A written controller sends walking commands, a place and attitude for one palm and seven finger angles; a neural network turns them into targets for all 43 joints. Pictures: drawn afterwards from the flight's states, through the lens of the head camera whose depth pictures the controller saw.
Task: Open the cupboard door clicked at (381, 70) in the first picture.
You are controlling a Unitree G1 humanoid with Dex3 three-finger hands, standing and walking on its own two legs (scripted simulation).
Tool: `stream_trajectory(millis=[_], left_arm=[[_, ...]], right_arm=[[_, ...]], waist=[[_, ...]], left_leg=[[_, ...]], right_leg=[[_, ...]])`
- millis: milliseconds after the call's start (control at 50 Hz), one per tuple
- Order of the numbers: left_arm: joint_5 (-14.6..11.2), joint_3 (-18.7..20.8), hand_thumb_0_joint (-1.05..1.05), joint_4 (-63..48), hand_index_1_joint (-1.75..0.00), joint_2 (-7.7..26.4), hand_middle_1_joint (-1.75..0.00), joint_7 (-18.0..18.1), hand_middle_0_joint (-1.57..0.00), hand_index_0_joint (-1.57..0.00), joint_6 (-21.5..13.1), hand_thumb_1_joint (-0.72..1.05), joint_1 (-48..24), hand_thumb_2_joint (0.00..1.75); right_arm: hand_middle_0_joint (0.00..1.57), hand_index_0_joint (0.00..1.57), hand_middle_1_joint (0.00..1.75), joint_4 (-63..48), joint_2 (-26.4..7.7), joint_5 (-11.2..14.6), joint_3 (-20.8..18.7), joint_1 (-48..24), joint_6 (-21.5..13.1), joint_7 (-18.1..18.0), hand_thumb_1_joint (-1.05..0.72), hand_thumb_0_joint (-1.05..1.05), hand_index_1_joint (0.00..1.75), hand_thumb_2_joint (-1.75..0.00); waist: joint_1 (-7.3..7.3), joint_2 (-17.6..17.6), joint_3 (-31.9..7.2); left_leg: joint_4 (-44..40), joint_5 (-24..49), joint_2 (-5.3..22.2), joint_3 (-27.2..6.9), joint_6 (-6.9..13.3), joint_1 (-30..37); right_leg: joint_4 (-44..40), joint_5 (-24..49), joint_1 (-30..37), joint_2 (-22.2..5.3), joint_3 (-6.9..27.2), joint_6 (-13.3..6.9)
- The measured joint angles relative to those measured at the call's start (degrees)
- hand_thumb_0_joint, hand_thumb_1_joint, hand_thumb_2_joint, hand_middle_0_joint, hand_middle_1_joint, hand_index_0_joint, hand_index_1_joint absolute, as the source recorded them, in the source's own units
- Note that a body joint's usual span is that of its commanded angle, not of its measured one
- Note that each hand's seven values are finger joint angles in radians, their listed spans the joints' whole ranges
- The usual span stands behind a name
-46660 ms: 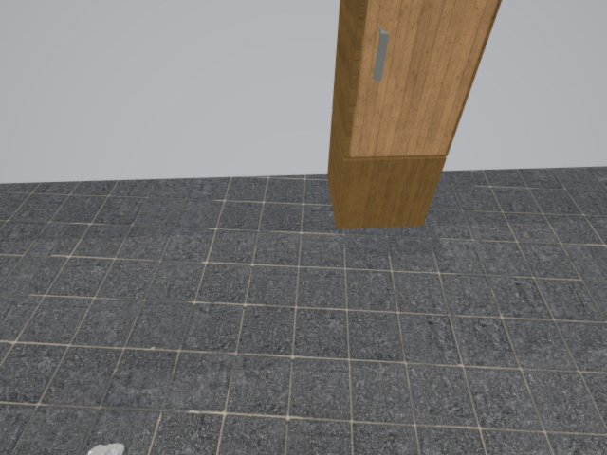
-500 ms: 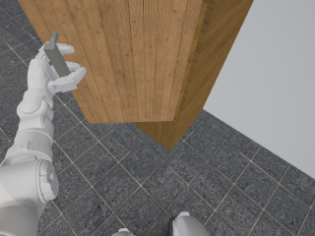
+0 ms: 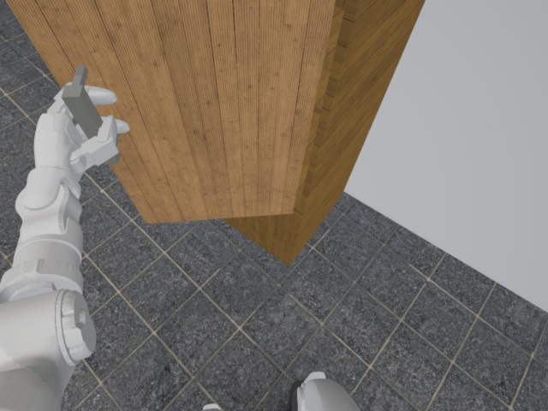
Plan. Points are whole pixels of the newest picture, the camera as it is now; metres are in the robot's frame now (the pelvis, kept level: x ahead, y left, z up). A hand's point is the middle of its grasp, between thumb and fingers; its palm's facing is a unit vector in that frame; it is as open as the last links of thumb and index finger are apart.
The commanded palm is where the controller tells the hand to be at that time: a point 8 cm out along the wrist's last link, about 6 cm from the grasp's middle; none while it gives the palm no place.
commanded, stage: pull the door open along its arc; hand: left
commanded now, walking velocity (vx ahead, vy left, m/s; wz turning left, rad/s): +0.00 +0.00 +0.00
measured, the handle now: (97, 118) +0.53 +0.23 +0.09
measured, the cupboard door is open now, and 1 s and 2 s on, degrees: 42 82 83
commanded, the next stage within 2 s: open thumb and fingers to let go in 0.98 s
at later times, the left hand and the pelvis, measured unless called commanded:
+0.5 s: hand (134, 219) +0.35 +0.15 +0.09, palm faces +0.23 -0.97 +0.08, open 6.1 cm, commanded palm +0.29 +0.21 +0.09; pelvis +0.02 +0.01 +0.02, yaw +0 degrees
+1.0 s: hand (195, 276) +0.28 +0.08 +0.10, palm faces +0.34 -0.94 -0.04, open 6.1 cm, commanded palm +0.21 +0.11 +0.09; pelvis +0.04 -0.02 +0.02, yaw +3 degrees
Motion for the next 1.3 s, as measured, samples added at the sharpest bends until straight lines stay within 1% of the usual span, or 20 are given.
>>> stream_trajectory(millis=[60,140,240,300,320,380,440,480,540,620,660,700,760,840,920,1020,1080,1160,1240,1300], left_arm=[[-1.1,0.0,0.01,-3.1,-1.35,-0.9,-1.35,-0.2,-0.38,-0.35,0.5,0.77,3.0,0.80],[-2.8,-0.7,0.01,-9.0,-1.35,-3.1,-1.35,-0.4,-0.37,-0.35,1.3,0.76,8.5,0.78],[-5.0,-3.3,0.01,-19.9,-1.35,-7.3,-1.35,0.3,-0.37,-0.35,2.8,0.74,18.0,0.75],[-5.8,-5.6,0.01,-27.4,-1.35,-10.1,-1.35,1.0,-0.36,-0.34,3.6,0.73,24.4,0.74],[-6.1,-6.3,0.01,-30.2,-1.35,-11.4,-1.35,2.2,-0.36,-0.35,4.2,0.72,26.6,0.74],[-6.1,-9.2,0.02,-38.3,-1.35,-16.8,-1.35,9.7,-0.36,-0.36,5.0,0.71,32.5,0.72],[-3.8,-12.7,0.03,-45.2,-1.33,-21.4,-1.35,17.2,-0.35,-0.36,5.9,0.70,37.4,0.73],[-1.9,-15.4,0.03,-48.8,-1.32,-23.8,-1.35,21.9,-0.35,-0.36,6.7,0.70,40.2,0.73],[1.0,-19.2,0.03,-52.7,-1.31,-26.7,-1.35,28.5,-0.35,-0.36,8.1,0.70,43.3,0.73],[4.7,-23.6,0.03,-56.4,-1.31,-29.7,-1.31,36.5,-0.34,-0.36,10.5,0.70,46.1,0.75],[6.6,-25.4,0.03,-58.1,-1.32,-30.8,-1.30,39.6,-0.34,-0.35,12.0,0.70,47.5,0.75],[8.0,-27.1,0.03,-60.1,-1.32,-31.6,-1.29,41.6,-0.33,-0.35,13.5,0.71,49.4,0.76],[9.6,-29.6,0.03,-63.3,-1.33,-32.5,-1.29,43.0,-0.32,-0.35,15.0,0.71,53.0,0.76],[11.0,-33.1,0.04,-67.6,-1.33,-33.2,-1.30,43.6,-0.30,-0.35,15.9,0.71,58.3,0.75],[12.1,-36.8,0.04,-71.5,-1.33,-31.4,-1.30,43.7,-0.30,-0.34,16.1,0.70,62.8,0.74],[12.1,-39.5,0.03,-74.7,-1.34,-29.5,-1.31,43.8,-0.31,-0.35,16.6,0.69,66.2,0.72],[11.8,-39.6,0.03,-74.0,-1.34,-29.6,-1.31,44.7,-0.31,-0.36,16.5,0.69,65.0,0.73],[12.2,-38.7,0.02,-70.4,-1.34,-30.7,-1.32,46.4,-0.34,-0.37,16.1,0.67,60.7,0.77],[11.6,-36.9,0.02,-68.1,-1.33,-31.7,-1.32,46.7,-0.36,-0.37,16.2,0.61,58.2,0.76],[11.2,-35.4,0.02,-67.2,-1.32,-32.4,-1.31,46.4,-0.36,-0.37,15.6,0.53,57.4,0.73]], right_arm=[[0.20,0.21,0.30,-0.7,0.0,0.3,-0.2,0.1,0.3,0.2,-0.90,0.01,0.30,-0.90],[0.20,0.21,0.30,-1.7,0.2,0.7,-0.5,0.1,0.5,0.5,-0.90,0.01,0.30,-0.90],[0.20,0.21,0.30,-2.8,0.5,1.2,-1.0,-0.5,0.0,1.2,-0.90,0.01,0.30,-0.90],[0.20,0.21,0.30,-3.4,0.8,1.5,-1.1,-1.7,-0.6,1.6,-0.90,0.01,0.30,-0.90],[0.20,0.20,0.30,-3.6,1.0,1.6,-1.3,-2.2,-0.9,1.7,-0.90,0.01,0.30,-0.90],[0.20,0.20,0.30,-3.8,1.6,1.5,-1.7,-4.5,-1.8,2.3,-0.90,0.01,0.30,-0.90],[0.20,0.20,0.30,-4.1,2.6,0.9,-1.8,-7.1,-2.3,2.9,-0.90,0.01,0.30,-0.90],[0.20,0.20,0.30,-4.3,3.3,0.4,-1.7,-8.7,-2.2,3.0,-0.90,0.01,0.30,-0.90],[0.20,0.20,0.30,-4.3,4.3,-0.5,-1.4,-10.9,-1.9,2.9,-0.90,0.01,0.30,-0.90],[0.20,0.20,0.30,-4.3,5.4,-1.6,-0.7,-12.8,-0.6,2.2,-0.90,0.01,0.30,-0.90],[0.20,0.20,0.30,-4.4,5.8,-2.1,-0.5,-13.3,0.0,1.9,-0.90,0.01,0.30,-0.90],[0.20,0.21,0.30,-4.4,6.1,-2.5,-0.4,-13.3,0.7,1.6,-0.90,0.01,0.30,-0.90],[0.20,0.21,0.30,-4.5,6.4,-2.9,-0.5,-12.9,1.5,1.1,-0.90,0.01,0.30,-0.90],[0.20,0.21,0.30,-4.4,6.2,-3.2,-0.8,-12.1,1.9,0.9,-0.90,0.01,0.30,-0.90],[0.20,0.21,0.30,-4.5,5.9,-3.3,-1.3,-11.6,1.9,1.3,-0.90,0.01,0.30,-0.90],[0.20,0.20,0.30,-4.7,5.5,-2.9,-1.6,-12.0,1.2,2.0,-0.90,0.01,0.30,-0.90],[0.20,0.20,0.30,-4.5,5.3,-3.0,-1.6,-12.5,0.8,1.6,-0.90,0.01,0.30,-0.90],[0.20,0.20,0.30,-3.5,5.3,-3.5,-1.4,-13.4,0.6,0.5,-0.90,0.01,0.30,-0.90],[0.20,0.20,0.30,-3.0,5.6,-3.5,-1.1,-13.4,0.3,-0.1,-0.90,0.01,0.30,-0.90],[0.20,0.20,0.30,-2.7,5.8,-3.6,-0.7,-13.1,0.0,-0.7,-0.90,0.01,0.30,-0.90]], waist=[[0.35,0.2,-0.4],[1.19,0.4,-1.2],[2.74,0.8,-2.3],[3.69,0.9,-2.6],[4.13,0.9,-2.6],[5.21,1.1,-2.2],[6.11,1.0,-1.7],[6.69,1.0,-1.3],[7.48,0.9,-0.7],[8.23,0.8,-0.1],[8.48,0.9,0.0],[8.66,1.1,0.0],[8.81,1.3,-0.1],[8.81,1.4,0.1],[8.46,1.4,0.1],[7.78,2.1,0.2],[7.91,2.3,0.4],[8.82,2.1,0.7],[9.39,2.0,0.7],[9.55,1.9,0.8]], left_leg=[[-0.8,0.0,0.1,0.5,0.1,1.0],[-2.3,0.2,0.1,1.1,0.2,2.6],[-4.4,0.6,-0.2,1.6,0.4,5.2],[-5.5,0.8,-0.5,1.6,0.5,7.0],[-5.9,0.9,-0.5,1.7,0.5,7.7],[-6.7,1.0,-0.6,1.6,0.4,9.6],[-7.5,1.3,-0.9,1.3,0.4,11.2],[-7.9,1.4,-1.0,1.1,0.4,12.3],[-8.4,1.6,-1.2,0.6,0.2,13.9],[-8.9,1.6,-1.2,-0.2,-0.1,15.8],[-9.1,1.6,-1.2,-0.5,-0.3,16.5],[-9.4,1.6,-1.1,-0.8,-0.5,17.2],[-9.7,1.3,-0.9,-1.2,-0.7,18.3],[-9.5,0.8,-0.7,-1.7,-1.0,19.4],[-8.6,0.0,-0.4,-2.1,-1.4,19.6],[-6.9,-0.9,-0.2,-2.5,-1.7,19.3],[-6.0,-1.1,-0.2,-2.8,-1.8,18.7],[-5.0,-0.8,-0.5,-3.2,-2.1,17.3],[-5.2,0.1,-0.7,-3.3,-2.3,16.8],[-5.6,0.8,-0.8,-3.5,-2.4,16.9]], right_leg=[[-0.6,0.1,0.6,0.2,0.5,0.1],[-1.5,0.2,1.9,0.4,1.1,0.2],[-2.9,0.2,4.1,0.2,1.6,0.5],[-3.6,0.2,5.7,0.0,1.7,0.7],[-3.9,0.2,6.3,0.0,1.7,0.7],[-4.6,0.3,8.3,0.0,1.7,0.9],[-5.0,0.2,9.9,-0.3,1.4,0.9],[-5.2,0.1,11.0,-0.5,1.2,0.9],[-5.3,-0.2,12.6,-0.7,0.8,0.7],[-5.3,-0.7,14.6,-0.8,0.0,0.4],[-5.3,-1.0,15.4,-0.9,-0.4,0.2],[-5.4,-1.3,16.1,-0.8,-0.7,0.1],[-5.4,-1.8,17.2,-0.7,-1.1,-0.1],[-5.0,-2.7,18.3,-0.5,-1.6,-0.4],[-3.8,-3.6,18.5,-0.4,-2.0,-0.7],[-2.2,-4.6,18.3,-0.2,-2.4,-1.1],[-1.3,-5.0,17.8,-0.4,-2.6,-1.2],[-0.1,-4.9,16.5,-0.8,-3.0,-1.5],[-0.2,-4.2,16.0,-1.0,-3.0,-1.8],[-0.6,-3.6,16.2,-1.1,-3.2,-1.9]])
